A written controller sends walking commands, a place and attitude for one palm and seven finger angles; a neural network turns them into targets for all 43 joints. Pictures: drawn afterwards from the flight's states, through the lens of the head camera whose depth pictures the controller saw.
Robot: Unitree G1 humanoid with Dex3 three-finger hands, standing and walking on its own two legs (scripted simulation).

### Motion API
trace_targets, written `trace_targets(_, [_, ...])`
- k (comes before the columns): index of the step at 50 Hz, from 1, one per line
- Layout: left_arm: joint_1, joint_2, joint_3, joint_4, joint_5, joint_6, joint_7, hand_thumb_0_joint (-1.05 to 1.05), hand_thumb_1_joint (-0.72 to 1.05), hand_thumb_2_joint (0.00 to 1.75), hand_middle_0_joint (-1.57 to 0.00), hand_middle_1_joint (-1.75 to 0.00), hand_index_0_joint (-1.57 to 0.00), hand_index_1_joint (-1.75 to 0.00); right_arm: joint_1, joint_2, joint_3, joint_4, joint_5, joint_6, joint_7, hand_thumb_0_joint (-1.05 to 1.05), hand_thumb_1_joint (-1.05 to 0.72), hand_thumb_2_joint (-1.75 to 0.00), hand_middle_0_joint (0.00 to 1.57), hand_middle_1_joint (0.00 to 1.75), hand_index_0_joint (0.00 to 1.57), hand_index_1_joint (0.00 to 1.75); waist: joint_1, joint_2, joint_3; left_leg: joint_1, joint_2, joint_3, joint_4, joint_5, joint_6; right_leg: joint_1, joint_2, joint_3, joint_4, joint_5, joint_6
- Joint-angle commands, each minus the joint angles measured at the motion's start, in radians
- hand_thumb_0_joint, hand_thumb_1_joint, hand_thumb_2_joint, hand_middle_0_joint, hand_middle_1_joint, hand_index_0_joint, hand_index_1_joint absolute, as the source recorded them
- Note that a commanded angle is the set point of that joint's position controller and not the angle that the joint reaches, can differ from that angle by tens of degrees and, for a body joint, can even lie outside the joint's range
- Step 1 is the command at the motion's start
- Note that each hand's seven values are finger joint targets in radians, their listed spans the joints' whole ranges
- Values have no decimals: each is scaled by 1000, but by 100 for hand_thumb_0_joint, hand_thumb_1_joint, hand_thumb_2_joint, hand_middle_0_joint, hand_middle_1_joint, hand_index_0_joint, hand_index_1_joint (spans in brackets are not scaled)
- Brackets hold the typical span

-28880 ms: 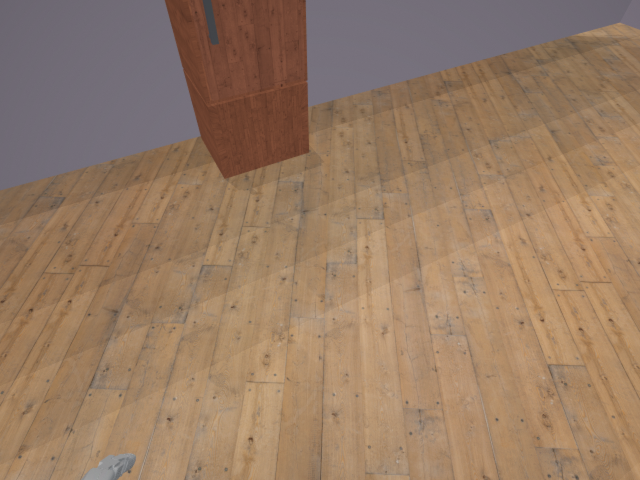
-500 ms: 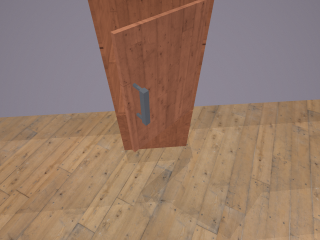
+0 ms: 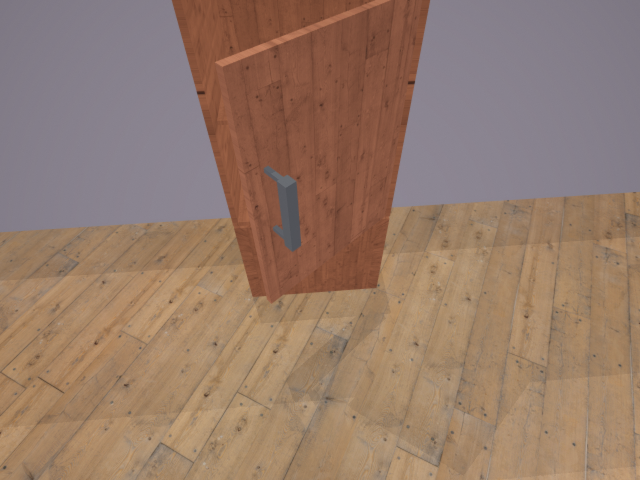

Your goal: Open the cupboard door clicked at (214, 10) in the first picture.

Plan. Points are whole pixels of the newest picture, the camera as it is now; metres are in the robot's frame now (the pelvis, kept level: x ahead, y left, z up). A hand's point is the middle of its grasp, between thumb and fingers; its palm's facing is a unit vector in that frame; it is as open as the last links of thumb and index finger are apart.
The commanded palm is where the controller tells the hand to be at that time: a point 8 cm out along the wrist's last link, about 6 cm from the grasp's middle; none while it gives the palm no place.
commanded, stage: look to check the result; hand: left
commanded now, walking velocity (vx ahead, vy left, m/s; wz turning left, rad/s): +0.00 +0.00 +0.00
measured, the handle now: (282, 209) +0.56 +0.11 -0.03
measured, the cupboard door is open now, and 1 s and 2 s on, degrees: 39 39 39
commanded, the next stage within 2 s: walk to a spot facing it in 0.04 s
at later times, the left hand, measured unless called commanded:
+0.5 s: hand out of the picture +0.06 +0.18 -0.18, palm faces -0.10 -0.96 -0.25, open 7.4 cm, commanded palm none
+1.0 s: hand out of the picture +0.12 +0.11 -0.16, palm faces -0.31 -0.91 -0.27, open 7.4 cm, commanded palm none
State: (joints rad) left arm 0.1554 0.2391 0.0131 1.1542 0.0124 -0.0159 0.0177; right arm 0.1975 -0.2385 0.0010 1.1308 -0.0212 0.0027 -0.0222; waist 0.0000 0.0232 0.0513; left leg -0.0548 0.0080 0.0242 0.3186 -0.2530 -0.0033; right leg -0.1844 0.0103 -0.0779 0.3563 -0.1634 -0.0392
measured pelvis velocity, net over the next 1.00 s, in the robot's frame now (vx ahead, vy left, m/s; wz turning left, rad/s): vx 0.02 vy -0.07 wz -0.42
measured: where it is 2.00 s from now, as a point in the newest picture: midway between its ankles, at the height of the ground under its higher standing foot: outside the picture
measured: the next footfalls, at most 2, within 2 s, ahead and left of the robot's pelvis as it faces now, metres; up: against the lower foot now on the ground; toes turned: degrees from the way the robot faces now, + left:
left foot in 1.24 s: +0.16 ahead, +0.05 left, +0.00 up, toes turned -36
right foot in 1.64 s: +0.01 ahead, -0.17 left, +0.00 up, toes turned -53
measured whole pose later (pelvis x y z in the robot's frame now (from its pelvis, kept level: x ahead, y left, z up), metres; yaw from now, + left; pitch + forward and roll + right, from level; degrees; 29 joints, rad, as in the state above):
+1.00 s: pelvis +0.02 -0.07 +0.00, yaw -24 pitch +3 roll +2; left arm 0.26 0.18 0.07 0.96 0.03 0.01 0.01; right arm 0.02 -0.23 -0.07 0.91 -0.01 0.06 -0.03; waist 0.06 0.00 0.10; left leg -0.51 0.03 -0.05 1.03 -0.38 -0.08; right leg -0.24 0.12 0.17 0.44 -0.23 -0.09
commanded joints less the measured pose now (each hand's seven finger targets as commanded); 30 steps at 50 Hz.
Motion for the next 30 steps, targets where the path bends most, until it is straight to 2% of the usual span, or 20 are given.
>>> trace_targets(1, [4,155,32,-49,-2,-17,9,0,90,90,-20,-30,-20,-30,34,-147,-22,-34,2,-18,-12,0,-90,-90,20,30,20,30,-4,-23,-47,-72,101,-75,-50,172,28,94,-129,133,-48,188,-14])
trace_targets(6, [-1,161,32,-52,-2,-18,9,0,90,90,-20,-30,-20,-30,35,-147,-22,-32,2,-18,-10,0,-90,-90,20,30,20,30,-4,-29,-46,-75,100,-74,-54,164,26,100,-131,133,-52,181,-13])
trace_targets(9, [-3,158,33,-54,-3,-15,8,0,90,90,-20,-30,-20,-30,33,-143,-22,-28,-1,-19,-12,0,-90,-90,20,30,20,30,-5,-10,-42,-66,103,-66,-50,171,24,90,-130,142,-47,199,-15])
trace_targets(11, [24,97,29,-53,-3,2,11,0,90,90,-20,-30,-20,-30,75,-77,-13,-25,-1,-7,-18,0,-90,-90,20,30,20,30,-10,-16,-47,-53,109,-33,-7,189,14,58,-127,150,-11,264,-11])
trace_targets(14, [25,115,48,-77,2,20,7,0,90,90,-20,-30,-20,-30,102,-91,-31,-41,0,6,-27,0,-90,-90,20,30,20,30,-14,-27,-43,-66,119,2,41,159,12,27,-122,176,43,308,-20])
trace_targets(16, [21,120,59,-102,5,32,1,0,90,90,-20,-30,-20,-30,95,-110,-44,-67,0,13,-31,0,-90,-90,20,30,20,30,-14,-20,-38,-57,135,8,62,135,18,-36,-107,182,80,287,-21])
trace_targets(18, [6,114,67,-135,9,45,-7,0,90,90,-20,-30,-20,-30,95,-124,-56,-91,-3,17,-36,0,-90,-90,20,30,20,30,-19,7,-22,-62,173,-15,50,109,37,-96,-76,173,139,237,-16])
trace_targets(20, [1,94,73,-165,11,53,-16,0,90,90,-20,-30,-20,-30,83,-148,-68,-113,-7,16,-40,0,-90,-90,20,30,20,30,-16,94,-1,-62,253,-76,8,114,81,-177,-25,137,275,107,-2])
trace_targets(21, [-2,80,75,-179,10,58,-20,0,90,90,-20,-30,-20,-30,75,-158,-73,-121,-9,12,-40,0,-90,-90,20,30,20,30,-12,154,8,-59,327,-122,-27,180,129,-229,-1,101,414,-125,11])
trace_targets(22, [-17,75,83,-195,13,64,-22,0,90,90,-20,-30,-20,-30,76,-155,-74,-128,-14,6,-41,0,-90,-90,20,30,20,30,-15,179,16,-62,385,-159,-51,280,182,-276,0,95,569,-291,25])
trace_targets(23, [-14,72,90,-208,13,68,-24,0,90,90,-20,-30,-20,-30,62,-149,-71,-140,-16,3,-43,0,-90,-90,20,30,20,30,-1,158,25,-54,396,-138,-35,367,202,-312,-14,120,642,-328,32])
trace_targets(24, [-8,70,94,-214,11,69,-28,0,90,90,-20,-30,-20,-30,39,-148,-71,-154,-17,1,-44,0,-90,-90,20,30,20,30,8,146,30,-52,396,-106,-9,416,201,-319,-35,132,650,-336,34])
trace_targets(25, [-5,58,92,-218,9,63,-32,0,90,90,-20,-30,-20,-30,19,-147,-73,-163,-20,-2,-44,0,-90,-90,20,30,20,30,17,127,24,-37,377,-64,31,470,182,-299,-49,122,582,-340,31])
trace_targets(26, [15,42,88,-217,9,59,-35,0,90,90,-20,-30,-20,-30,6,-152,-77,-173,-19,0,-40,0,-90,-90,20,30,20,30,22,102,14,-25,363,-19,69,489,160,-260,-47,82,518,-321,31])
trace_targets(27, [33,39,87,-218,8,55,-38,0,90,90,-20,-30,-20,-30,7,-165,-82,-175,-21,2,-38,0,-90,-90,20,30,20,30,23,121,-1,-22,342,8,111,510,131,-210,-41,54,427,-301,31])
trace_targets(28, [76,46,90,-210,8,48,-39,0,90,90,-20,-30,-20,-30,6,-168,-84,-176,-17,3,-36,0,-90,-90,20,30,20,30,42,102,-24,-23,314,47,193,513,97,-134,-26,34,309,-206,29])
trace_targets(29, [157,69,100,-189,10,38,-38,0,90,90,-20,-30,-20,-30,0,-172,-90,-181,-7,6,-32,0,-90,-90,20,30,20,30,80,35,-65,-64,261,99,347,443,50,-8,-20,39,144,-16,23])
trace_targets(30, [230,177,121,-173,22,22,-23,0,90,90,-20,-30,-20,-30,14,-118,-87,-208,11,10,-25,0,-90,-90,20,30,20,30,100,-283,-108,-272,121,158,608,74,-17,154,-201,352,-6,351,-47])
